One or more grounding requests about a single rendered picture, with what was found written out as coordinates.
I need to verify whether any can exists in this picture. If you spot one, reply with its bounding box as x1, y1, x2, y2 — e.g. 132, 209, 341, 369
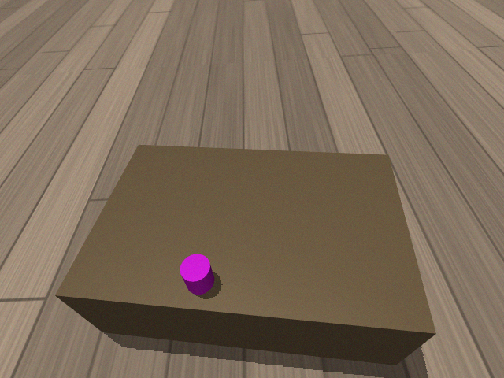
180, 254, 214, 295

